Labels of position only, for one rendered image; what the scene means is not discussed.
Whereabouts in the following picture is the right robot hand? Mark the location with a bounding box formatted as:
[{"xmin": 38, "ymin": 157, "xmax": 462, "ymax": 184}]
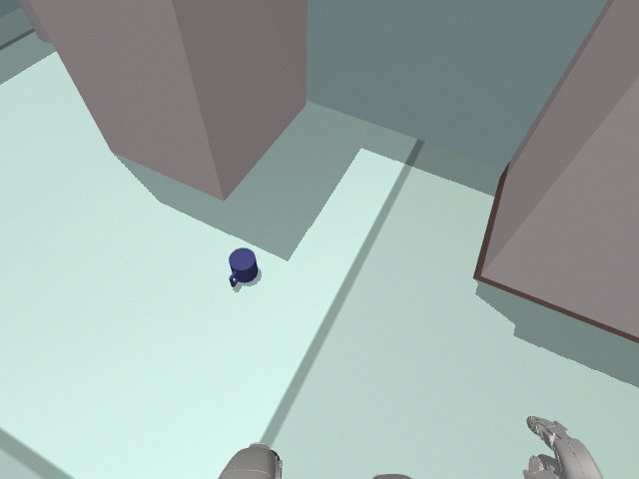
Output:
[{"xmin": 523, "ymin": 416, "xmax": 604, "ymax": 479}]

